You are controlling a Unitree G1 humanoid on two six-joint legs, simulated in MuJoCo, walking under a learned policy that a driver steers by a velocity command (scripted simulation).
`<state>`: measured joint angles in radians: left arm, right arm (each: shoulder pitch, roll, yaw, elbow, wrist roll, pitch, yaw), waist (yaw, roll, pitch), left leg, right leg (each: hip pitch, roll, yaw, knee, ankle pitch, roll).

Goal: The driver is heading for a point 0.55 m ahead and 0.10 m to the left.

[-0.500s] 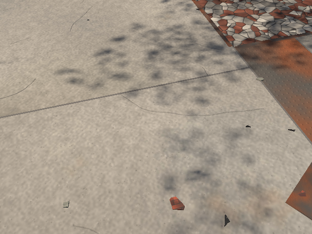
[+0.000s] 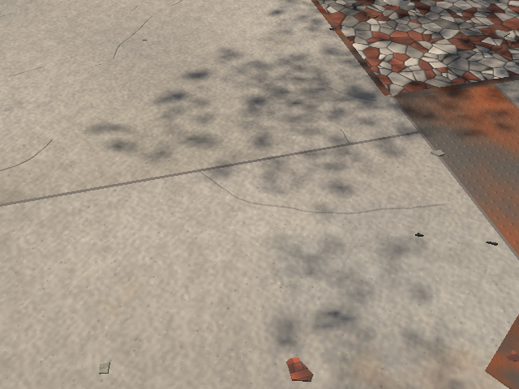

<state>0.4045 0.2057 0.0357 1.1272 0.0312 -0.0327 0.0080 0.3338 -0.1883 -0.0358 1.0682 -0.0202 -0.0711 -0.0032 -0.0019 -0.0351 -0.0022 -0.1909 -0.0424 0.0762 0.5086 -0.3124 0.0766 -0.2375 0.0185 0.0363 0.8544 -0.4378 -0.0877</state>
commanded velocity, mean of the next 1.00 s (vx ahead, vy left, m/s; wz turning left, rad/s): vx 0.38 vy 0.00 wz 0.05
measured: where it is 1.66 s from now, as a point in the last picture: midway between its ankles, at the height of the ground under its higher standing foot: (263, 377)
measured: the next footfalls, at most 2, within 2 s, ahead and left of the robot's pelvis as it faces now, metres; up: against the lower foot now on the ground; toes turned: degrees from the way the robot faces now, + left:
right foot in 0.38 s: +0.36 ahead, -0.06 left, +0.00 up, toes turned -3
left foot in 0.88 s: +0.62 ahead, +0.09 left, +0.00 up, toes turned +8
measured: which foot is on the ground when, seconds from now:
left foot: down 0.00-0.40, up 0.42-0.86, down 0.88-1.00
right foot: up 0.00-0.36, down 0.38-0.90, up 0.92-1.00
